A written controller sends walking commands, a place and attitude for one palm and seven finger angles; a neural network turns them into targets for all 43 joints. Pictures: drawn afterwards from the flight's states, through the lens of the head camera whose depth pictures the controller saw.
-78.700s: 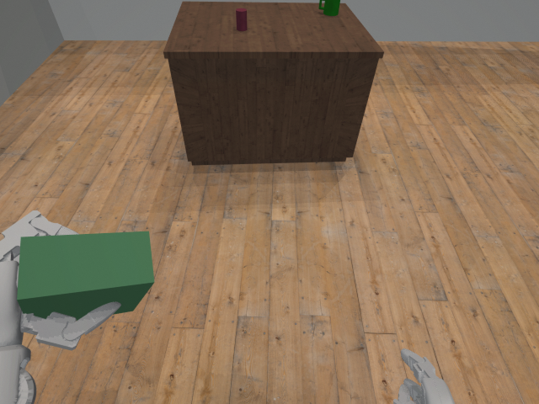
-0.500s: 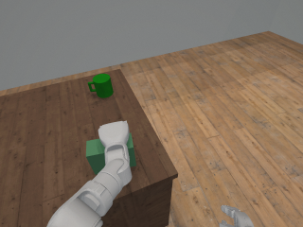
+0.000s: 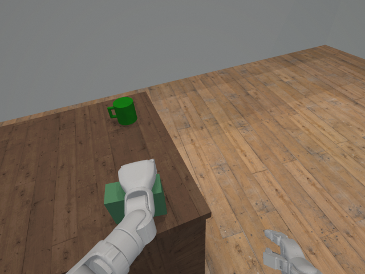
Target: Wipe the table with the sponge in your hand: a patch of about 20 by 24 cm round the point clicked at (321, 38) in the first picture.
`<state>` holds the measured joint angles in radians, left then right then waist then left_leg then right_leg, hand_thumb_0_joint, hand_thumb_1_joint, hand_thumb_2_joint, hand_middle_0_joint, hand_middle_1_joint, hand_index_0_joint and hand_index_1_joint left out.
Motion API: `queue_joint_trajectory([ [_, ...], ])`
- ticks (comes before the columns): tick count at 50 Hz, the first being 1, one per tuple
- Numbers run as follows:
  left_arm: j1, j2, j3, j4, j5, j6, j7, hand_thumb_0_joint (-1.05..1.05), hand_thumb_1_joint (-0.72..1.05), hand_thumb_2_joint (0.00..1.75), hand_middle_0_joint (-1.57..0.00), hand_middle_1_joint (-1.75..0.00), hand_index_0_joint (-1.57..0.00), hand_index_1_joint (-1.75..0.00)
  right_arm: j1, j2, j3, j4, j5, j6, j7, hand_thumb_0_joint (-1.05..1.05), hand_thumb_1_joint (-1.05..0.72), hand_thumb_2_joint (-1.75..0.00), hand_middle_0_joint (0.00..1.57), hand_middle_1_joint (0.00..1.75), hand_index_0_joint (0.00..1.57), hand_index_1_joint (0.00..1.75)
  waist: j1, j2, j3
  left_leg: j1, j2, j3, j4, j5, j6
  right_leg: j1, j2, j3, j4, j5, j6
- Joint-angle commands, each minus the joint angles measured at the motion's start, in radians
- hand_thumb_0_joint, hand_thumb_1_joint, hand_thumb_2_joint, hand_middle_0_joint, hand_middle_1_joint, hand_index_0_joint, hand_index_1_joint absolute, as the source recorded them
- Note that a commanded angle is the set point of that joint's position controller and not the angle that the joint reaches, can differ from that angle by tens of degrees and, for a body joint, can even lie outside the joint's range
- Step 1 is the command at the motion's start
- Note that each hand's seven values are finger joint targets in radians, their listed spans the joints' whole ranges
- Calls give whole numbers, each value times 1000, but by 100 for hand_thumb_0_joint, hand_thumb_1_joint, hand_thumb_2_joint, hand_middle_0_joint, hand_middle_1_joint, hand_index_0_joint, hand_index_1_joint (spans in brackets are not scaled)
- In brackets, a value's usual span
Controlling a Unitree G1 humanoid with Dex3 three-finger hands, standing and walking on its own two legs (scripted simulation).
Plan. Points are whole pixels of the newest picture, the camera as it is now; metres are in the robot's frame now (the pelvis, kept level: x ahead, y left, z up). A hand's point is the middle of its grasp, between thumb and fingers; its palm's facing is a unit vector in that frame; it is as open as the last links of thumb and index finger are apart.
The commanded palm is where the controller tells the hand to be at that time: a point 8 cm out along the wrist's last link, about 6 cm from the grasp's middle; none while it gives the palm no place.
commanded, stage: slide back across to the middle lane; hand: left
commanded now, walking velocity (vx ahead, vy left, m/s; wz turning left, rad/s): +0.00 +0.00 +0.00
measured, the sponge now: (139, 203) +0.31 +0.16 -0.04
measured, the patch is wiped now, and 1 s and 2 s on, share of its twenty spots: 0.95 0.95 0.95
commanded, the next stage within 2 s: wipe forward along the middle lane in 0.54 s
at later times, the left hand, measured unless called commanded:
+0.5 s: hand (122, 199) +0.29 +0.18 +0.02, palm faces -0.03 -0.13 -0.99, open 9.7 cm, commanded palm +0.25 +0.19 +0.08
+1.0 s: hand (113, 195) +0.30 +0.21 +0.02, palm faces -0.08 -0.08 -0.99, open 9.6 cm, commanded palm +0.28 +0.22 +0.06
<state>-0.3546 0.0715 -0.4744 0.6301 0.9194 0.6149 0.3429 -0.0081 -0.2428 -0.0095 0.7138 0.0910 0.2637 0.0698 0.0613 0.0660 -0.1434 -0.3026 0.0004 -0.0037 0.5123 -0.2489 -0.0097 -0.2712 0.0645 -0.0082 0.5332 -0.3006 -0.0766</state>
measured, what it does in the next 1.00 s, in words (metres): stands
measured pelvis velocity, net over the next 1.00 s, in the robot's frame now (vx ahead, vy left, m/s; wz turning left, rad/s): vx -0.01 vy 0.00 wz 0.00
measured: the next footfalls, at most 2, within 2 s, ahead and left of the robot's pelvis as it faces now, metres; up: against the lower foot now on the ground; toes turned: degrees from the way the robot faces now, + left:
none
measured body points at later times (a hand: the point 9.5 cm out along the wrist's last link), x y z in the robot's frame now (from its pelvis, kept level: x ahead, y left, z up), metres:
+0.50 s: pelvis +0.00 +0.00 +0.00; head -0.04 -0.04 +0.45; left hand +0.28 +0.19 +0.08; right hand +0.24 -0.22 -0.07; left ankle +0.01 +0.13 -0.73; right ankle -0.02 -0.07 -0.73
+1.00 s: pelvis -0.01 +0.00 +0.00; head -0.03 -0.04 +0.45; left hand +0.30 +0.21 +0.07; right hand +0.20 -0.23 -0.11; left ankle +0.01 +0.13 -0.73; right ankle -0.02 -0.07 -0.73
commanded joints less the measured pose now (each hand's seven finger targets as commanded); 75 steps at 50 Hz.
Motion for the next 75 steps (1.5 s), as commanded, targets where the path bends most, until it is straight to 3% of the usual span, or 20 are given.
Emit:
queue_joint_trajectory([
  [1, -154, 54, 76, -200, -11, 3, -17, 0, 10, 130, -120, -160, -120, -160, -240, -92, -27, -181, 5, -48, -7, 0, -90, -90, 20, 30, 20, 30, 19, -165, -174, 70, -37, 15, -25, 200, 48, 138, -47, 76, -86, 414, 5],
  [4, -121, 101, 97, -260, 15, 19, -31, 0, 10, 130, -120, -160, -120, -160, -253, -96, -25, -187, 5, -48, -5, 0, -90, -90, 20, 30, 20, 30, 22, -168, -146, 82, -37, 14, -27, 215, 48, 137, -46, 88, -93, 438, 3],
  [5, -114, 111, 108, -293, 13, 24, -38, 0, 10, 130, -120, -160, -120, -160, -266, -97, -24, -197, 7, -47, -4, 0, -90, -90, 20, 30, 20, 30, 27, -135, -145, 83, -38, 8, -33, 218, 47, 142, -46, 89, -94, 438, -2],
  [8, -77, 154, 126, -334, 35, 31, -57, 0, 10, 130, -120, -160, -120, -160, -271, -100, -18, -200, 7, -52, -9, 0, -90, -90, 20, 30, 20, 30, 23, -169, -128, 92, -41, 11, -32, 223, 51, 144, -45, 99, -96, 449, 4],
  [13, -41, 170, 122, -398, 54, 17, -88, 0, 10, 130, -120, -160, -120, -160, -268, -97, -14, -211, 7, -67, -13, 0, -90, -90, 20, 30, 20, 30, 20, -139, -116, 107, -44, 7, -32, 224, 54, 131, -39, 100, -91, 435, 1],
  [17, 15, 235, 193, -423, 54, -10, -93, 0, 10, 130, -120, -160, -120, -160, -258, -101, -14, -213, 5, -77, -23, 0, -90, -90, 20, 30, 20, 30, 28, -146, -125, 98, -47, 8, -31, 218, 51, 150, -37, 114, -87, 443, 3],
  [25, -19, 256, 204, -474, 68, -20, -108, 0, 10, 130, -120, -160, -120, -160, -266, -100, -12, -223, 8, -93, -39, 0, -90, -90, 20, 30, 20, 30, 17, -95, -95, 100, -47, 0, -52, 167, 53, 114, -34, 116, -115, 298, 0],
  [29, 25, 259, 207, -458, 66, -48, -115, 0, 10, 130, -120, -160, -120, -160, -249, -103, -14, -217, 5, -105, -48, 0, -90, -90, 20, 30, 20, 30, 18, -103, -81, 102, -48, 2, -41, 153, 57, 95, -34, 116, -120, 280, 2],
  [32, 33, 296, 253, -457, 57, -70, -115, 0, 10, 130, -120, -160, -120, -160, -234, -108, -17, -214, 4, -111, -59, 0, -90, -90, 20, 30, 20, 30, 19, -137, -85, 95, -47, -3, -44, 134, 59, 97, -32, 115, -125, 246, 5],
  [37, -64, 305, 257, -379, 76, -86, -109, 0, 10, 130, -120, -160, -120, -160, -208, -112, -14, -191, 3, -121, -79, 0, -90, -90, 20, 30, 20, 30, 1, -128, -37, 74, -46, -3, -52, 77, 58, 37, -31, 109, -140, 155, 8],
  [42, -130, 294, 260, -324, 85, -112, -95, 0, 10, 130, -120, -160, -120, -160, -178, -111, -19, -182, 2, -131, -89, 0, -90, -90, 20, 30, 20, 30, 2, -96, -90, 67, -46, -4, -41, 78, 56, 36, -31, 89, -112, 166, 3],
  [45, -157, 291, 275, -287, 72, -129, -90, 0, 10, 130, -120, -160, -120, -160, -160, -111, -21, -177, 0, -133, -95, 0, -90, -90, 20, 30, 20, 30, -2, -128, -121, 55, -43, -4, -35, 90, 55, 49, -30, 90, -104, 206, 5],
  [49, -201, 297, 275, -203, 81, -136, -79, 0, 10, 130, -120, -160, -120, -160, -134, -119, -21, -161, 0, -134, -103, 0, -90, -90, 20, 30, 20, 30, -21, -186, -90, 13, -42, 2, -17, 67, 57, 21, -37, 95, -104, 215, 16],
  [56, -265, 319, 293, -112, 93, -155, -71, 0, 10, 130, -120, -160, -120, -160, -93, -119, -25, -152, 0, -133, -111, 0, -90, -90, 20, 30, 20, 30, -26, -136, -116, -13, -43, 1, 0, 58, 56, -2, -39, 82, -83, 195, 16],
  [60, -339, 311, 281, -58, 97, -168, -71, 0, 10, 130, -120, -160, -120, -160, -72, -119, -22, -148, -1, -130, -113, 0, -90, -90, 20, 30, 20, 30, -45, -140, -111, -44, -41, -4, 7, 40, 56, -30, -39, 77, -78, 179, 17],
  [64, -370, 367, 326, 22, 95, -192, -58, 0, 10, 130, -120, -160, -120, -160, -41, -126, -26, -136, -6, -134, -120, 0, -90, -90, 20, 30, 20, 30, -52, -174, -109, -83, -39, 6, 29, 14, 61, -36, -49, 86, -82, 161, 30],
  [67, -394, 413, 363, 48, 96, -214, -51, 0, 10, 130, -120, -160, -120, -160, -18, -130, -28, -133, -8, -132, -123, 0, -90, -90, 20, 30, 20, 30, -52, -165, -137, -105, -37, 5, 37, 21, 59, -24, -50, 88, -66, 180, 32],
  [70, -455, 393, 334, 61, 99, -222, -52, 0, 10, 130, -120, -160, -120, -160, -11, -124, -26, -138, -5, -132, -123, 0, -90, -90, 20, 30, 20, 30, -63, -135, -142, -114, -36, 5, 33, 11, 60, -34, -52, 87, -73, 157, 33],
  [72, -456, 439, 363, 104, 104, -227, -43, 0, 10, 130, -120, -160, -120, -160, 10, -132, -29, -128, -7, -132, -122, 0, -90, -90, 20, 30, 20, 30, -62, -117, -136, -123, -35, 7, 42, 3, 62, -43, -52, 91, -74, 142, 34],
  [75, -466, 456, 384, 122, 105, -238, -40, 0, 10, 130, -120, -160, -120, -160, 23, -132, -32, -125, -9, -130, -120, 0, -90, -90, 20, 30, 20, 30, -59, -111, -167, -132, -34, 4, 47, 25, 62, -29, -52, 88, -66, 186, 31],
])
